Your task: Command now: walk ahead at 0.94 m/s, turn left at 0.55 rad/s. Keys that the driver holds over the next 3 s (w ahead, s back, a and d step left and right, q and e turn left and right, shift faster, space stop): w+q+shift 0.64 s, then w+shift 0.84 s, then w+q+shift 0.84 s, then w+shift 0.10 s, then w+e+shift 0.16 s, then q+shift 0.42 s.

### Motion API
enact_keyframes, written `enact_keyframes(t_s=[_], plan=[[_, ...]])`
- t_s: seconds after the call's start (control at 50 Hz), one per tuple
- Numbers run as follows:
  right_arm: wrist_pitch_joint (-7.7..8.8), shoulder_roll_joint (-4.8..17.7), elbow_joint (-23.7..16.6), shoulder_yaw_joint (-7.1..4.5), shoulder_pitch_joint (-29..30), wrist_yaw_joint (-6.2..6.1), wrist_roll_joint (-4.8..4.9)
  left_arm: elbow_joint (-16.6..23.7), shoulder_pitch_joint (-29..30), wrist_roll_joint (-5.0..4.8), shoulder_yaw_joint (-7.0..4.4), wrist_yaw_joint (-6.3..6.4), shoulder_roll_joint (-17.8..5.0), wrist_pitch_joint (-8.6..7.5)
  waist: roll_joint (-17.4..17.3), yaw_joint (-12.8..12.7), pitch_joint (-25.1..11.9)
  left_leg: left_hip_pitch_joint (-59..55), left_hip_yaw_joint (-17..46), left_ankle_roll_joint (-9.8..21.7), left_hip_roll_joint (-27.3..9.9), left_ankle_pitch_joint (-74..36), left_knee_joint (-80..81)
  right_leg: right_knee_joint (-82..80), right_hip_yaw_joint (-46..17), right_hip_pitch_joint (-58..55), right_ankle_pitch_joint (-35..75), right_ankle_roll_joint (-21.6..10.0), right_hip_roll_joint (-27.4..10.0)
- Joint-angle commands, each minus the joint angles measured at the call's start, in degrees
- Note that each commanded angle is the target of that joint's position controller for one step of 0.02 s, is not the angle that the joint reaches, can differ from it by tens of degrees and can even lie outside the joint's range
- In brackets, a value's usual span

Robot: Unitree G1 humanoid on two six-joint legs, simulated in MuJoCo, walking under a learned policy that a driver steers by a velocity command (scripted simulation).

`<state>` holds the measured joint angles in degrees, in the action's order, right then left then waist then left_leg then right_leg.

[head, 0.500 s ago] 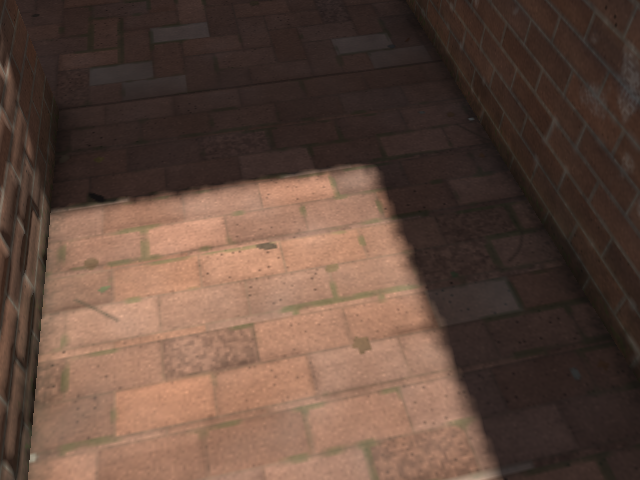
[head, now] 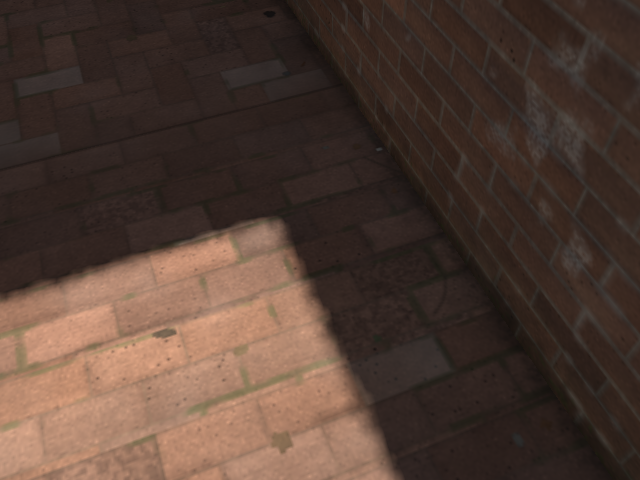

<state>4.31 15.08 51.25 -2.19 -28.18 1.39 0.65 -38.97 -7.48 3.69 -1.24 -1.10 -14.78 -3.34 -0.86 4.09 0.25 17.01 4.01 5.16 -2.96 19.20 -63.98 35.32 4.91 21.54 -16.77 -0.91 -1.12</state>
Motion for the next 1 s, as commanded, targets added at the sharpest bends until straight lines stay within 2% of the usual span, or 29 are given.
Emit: enact_keyframes(t_s=[0.02, 0.06, 0.1, 0.22, 0.28, 0.32, 0.34, 0.36, 0.38, 0.4, 0.42, 0.44, 0.46, 0.5, 0.52, 0.6, 0.66, 0.72, 0.76, 0.78, 0.8, 0.82, 0.84, 0.86, 0.88, 0.9, 0.94, 0.96, 1.0], plan=[[-0.33, 4.45, -6.87, -1.21, 7.48, 1.29, -1.74, -1.59, -9.02, -1.45, -2.52, 0.98, -6.99, -0.94, 8.91, -5.58, -0.96, 25.08, 0.92, -0.38, -4.27, -5.47, -6.25, -25.34, -18.53, -19.58, -10.3, -3.92, -14.83], [-2.5, 2.91, -7.35, -1.11, 9.61, 2.13, -2.03, -3.59, -10.28, -1.88, -1.88, 0.98, -4.46, -2.24, 7.71, -4.7, 3.41, 27.55, -0.05, -1.2, -4.94, -7.94, -8.83, -27.73, -12.02, -16.79, -1.95, -3.38, -14.08], [-3.41, 1.71, -9.45, -0.98, 13.36, 3.04, -2.05, -5.3, -11.26, -2.36, -2.09, 0.59, -5.05, -3.27, 5.86, -3.74, 5.55, 32.07, -1.28, -1.32, -5.32, -12.07, -9.15, -30.15, -4.7, -16.92, 3.77, -3.18, -13.34], [-3.3, 1.02, -15.35, 0.78, 25.34, 4.57, -1.99, -9.23, -12.13, -2.38, -1.44, 1.22, -5.63, -5.11, 3.32, -1.79, 10.2, 26.36, -10.78, 2.85, -1.93, -22.14, 11.04, -32.7, 12.02, -17.03, 33.97, -1.07, -10.16], [-3.11, 3.32, -14.04, 0.46, 22.9, 4.2, -1.52, -9.18, -14.23, -2.63, -2.39, 2.3, -11.09, -4.15, 5.76, 0.43, 4.2, 13.65, -16.94, 5.07, 5.35, -22.12, 18.1, -21.67, 13.69, -24.72, 72.28, 0.22, -11.05], [-3.41, 7.2, -10.17, -1.08, 8.54, 2.79, -1.63, -7.49, -10.99, -1.85, -3.83, 3.32, -16.37, -1.72, 7.92, 8.4, -4.14, -1.7, -15.54, 6.76, 8.9, -13.05, 18.33, -1.21, 11.89, -26.17, 84.69, -0.62, -13.96], [-3.33, 10.07, -6.95, -2.69, -2.35, 1.87, -1.97, -6.51, -8.38, -1.23, -4.04, 3.3, -16.61, -0.55, 7.59, 13.22, -9.05, -13.34, -12.3, 8.51, 9.47, -9.27, 21.45, 14.65, 9.77, -22.3, 80.31, -1.92, -14.31], [-3.23, 12.63, -4.57, -4.51, -7.06, 0.65, -1.95, -5.91, -6.21, -1.24, -3.8, 2.43, -14.06, 0.0, 2.44, 14.12, -8.02, -22.46, -5.84, 10.64, 8.2, -6.22, 30.12, 37.09, 9.02, -12.32, 47.99, -1.88, -8.33], [-3.7, 16.94, -4.41, -5.62, -0.44, -0.07, -1.35, -2.92, -5.3, -0.4, -0.87, 1.58, -3.44, -1.07, -12.16, 5.8, -0.32, -24.17, 8.36, 10.93, 1.48, -16.87, 26.45, 57.65, 5.4, 8.94, -9.15, -0.86, 1.62], [-4.06, 21.35, -8.22, -6.7, 2.12, 0.01, -2.14, 4.15, -11.04, -3.2, -0.62, 1.33, -4.17, -2.5, -15.27, 0.37, -14.68, -40.36, 37.7, 23.56, -7.77, -6.83, 38.41, 66.01, -7.29, 24.58, -11.08, -0.09, 4.18], [-4.27, 19.37, -7.83, -6.5, 3.41, -0.56, -1.69, 4.64, -7.62, -1.82, -0.36, 1.59, -7.07, -4.38, -2.35, 0.64, -13.9, -37.39, 45.95, 21.31, -10.17, 6.43, 50.34, 59.07, -11.96, 28.19, -7.1, -0.27, 0.76], [-3.93, 15.21, -6.82, -5.56, 4.26, -0.9, -1.81, 3.8, -6.18, -1.79, -0.37, 1.72, -8.49, -4.89, 4.78, -1.15, -4.69, -27.75, 42.05, 18.75, -9.14, 8.84, 52.71, 52.64, -11.53, 27.13, -4.13, -0.14, -1.51], [-2.98, 13.44, -6.61, -5.0, 5.59, -0.69, -1.52, 3.41, -3.78, -0.78, -0.09, 1.79, -7.7, -4.37, 8.21, -2.83, -0.96, -19.7, 36.48, 17.26, -7.27, 3.8, 52.52, 47.43, -11.05, 23.95, -3.79, 0.38, -3.31], [-1.07, 10.71, -6.93, -3.77, 7.52, -0.9, -0.67, 2.83, -4.1, 0.68, 0.11, 1.65, -7.46, -1.6, 8.39, -6.22, 3.34, -5.39, 27.6, 15.88, -2.92, -6.27, 52.62, 40.98, -10.69, 17.05, -4.81, 2.27, -5.61], [-0.22, 10.12, -7.08, -3.35, 7.49, -0.67, -0.59, 3.42, -3.71, 0.87, 0.3, 1.5, -6.5, -0.68, 8.17, -6.35, 2.0, -2.53, 23.98, 15.52, -1.13, -7.94, 53.26, 36.91, -10.12, 14.79, -3.97, 3.12, -6.56], [0.54, 12.6, -6.34, -4.23, 5.01, -0.33, -0.49, 9.13, 11.66, -0.83, 1.46, 0.16, -4.13, -0.15, 3.75, -1.9, 7.26, 3.48, 18.56, 12.16, 3.77, -18.65, 56.0, 14.46, -6.53, 11.47, 13.79, 4.76, -4.87], [0.71, 13.58, -5.2, -4.53, 1.92, 0.05, 0.18, 10.09, 15.23, -1.57, 2.13, 0.57, -3.94, -0.32, -0.45, 1.3, 4.04, -4.83, 17.34, 9.87, 3.68, -30.72, 54.01, 4.38, -4.8, 9.31, 22.17, 3.75, -1.77], [0.72, 12.74, -3.89, -4.13, 0.16, -0.53, -0.17, 9.34, 14.6, -1.03, 1.79, 0.52, -5.02, -1.39, -2.4, 2.95, 3.75, -10.03, 16.88, 7.36, 1.73, -37.54, 53.1, -6.19, -3.41, 2.3, 27.57, 0.99, -0.46], [0.54, 16.07, -3.18, -4.67, 1.63, -1.87, -1.19, 7.17, 7.17, -0.96, 0.22, 0.96, -8.76, -1.62, -3.34, -1.25, -1.79, -19.06, 16.75, 5.11, -0.61, -56.86, 42.49, -7.48, -3.66, -4.03, 19.1, -0.91, 2.86], [0.51, 18.29, -3.39, -5.12, 3.73, -1.9, -2.25, 4.41, -1.91, -1.63, -1.01, 1.42, -11.61, -2.06, -4.13, -5.91, -7.2, -20.15, 16.0, 4.51, -0.61, -60.8, 32.53, -6.47, -3.03, -11.84, 13.12, -1.89, 3.4], [0.56, 17.54, -4.43, -4.95, 8.57, -1.71, -3.26, 1.13, -13.48, -1.87, -2.64, 2.13, -14.78, -2.53, -4.45, -13.26, -11.97, -12.55, 14.45, 3.16, 1.47, -55.04, 17.9, -4.25, -5.87, -24.14, 8.81, -2.76, -0.57], [1.08, 10.1, -5.58, -3.02, 6.39, -1.41, -3.13, -0.52, -23.48, -0.08, -4.03, 3.2, -19.43, -2.68, 6.49, -14.85, -20.5, 0.35, 10.12, 2.57, 5.79, -31.65, -4.49, -3.4, -20.9, -39.14, -16.28, -4.6, -12.14], [1.28, 5.51, -7.03, -1.48, -2.56, -0.41, -0.02, -1.42, -18.52, 0.14, -4.58, 1.96, -20.96, -2.31, 30.53, -5.85, -28.17, 15.37, 6.29, 0.45, 13.4, 6.45, -18.26, -19.11, -55.56, -47.09, -29.29, -10.54, -22.71], [0.85, 10.53, -5.18, -1.44, 3.55, -1.21, -1.22, 0.34, -10.52, -0.39, -3.75, 1.1, -13.44, -1.79, 16.28, -6.39, -17.03, 21.19, 5.19, 1.93, 7.89, -0.33, -18.25, -22.12, -51.78, -38.61, -30.56, -10.14, -19.46], [0.5, 12.51, -4.98, -1.83, 8.91, -0.62, -2.0, -0.37, -8.35, -1.44, -2.92, 0.88, -10.0, -1.73, 6.11, -6.86, -11.05, 20.39, 4.24, 1.41, 5.52, -5.13, -15.77, -19.67, -40.03, -30.71, -20.82, -10.46, -16.95], [0.35, 11.72, -5.6, -1.53, 12.44, -0.06, -2.45, -1.98, -9.08, -1.09, -2.54, 0.75, -8.47, -1.88, 0.87, -6.7, -7.79, 19.55, 3.83, 1.17, 3.93, -6.25, -12.87, -19.78, -33.21, -25.2, -11.96, -9.91, -14.25], [-0.3, 7.97, -8.13, -0.39, 15.58, 1.3, -3.71, -6.25, -13.03, -1.22, -1.33, 1.01, -5.68, -3.01, 1.97, -4.88, -2.8, 19.32, 5.57, 0.61, 2.99, -6.8, -8.35, -21.16, -26.85, -17.74, -6.12, -9.01, -11.36], [-0.57, 5.94, -8.88, 0.18, 16.09, 1.6, -3.48, -7.52, -14.61, -1.37, -0.99, 0.74, -4.69, -3.55, 3.22, -4.45, -1.55, 20.39, 5.89, 0.38, 3.13, -5.96, -6.32, -21.98, -25.8, -17.35, -5.16, -9.3, -10.82], [-1.16, 6.28, -10.2, 0.28, 18.02, 1.99, -3.61, -8.22, -13.83, -1.96, -1.08, 0.54, -5.74, -4.88, 3.65, -2.83, 1.58, 22.04, 6.68, -0.96, 3.21, -7.02, -0.02, -24.75, -23.15, -14.95, -2.87, -9.84, -11.09]])
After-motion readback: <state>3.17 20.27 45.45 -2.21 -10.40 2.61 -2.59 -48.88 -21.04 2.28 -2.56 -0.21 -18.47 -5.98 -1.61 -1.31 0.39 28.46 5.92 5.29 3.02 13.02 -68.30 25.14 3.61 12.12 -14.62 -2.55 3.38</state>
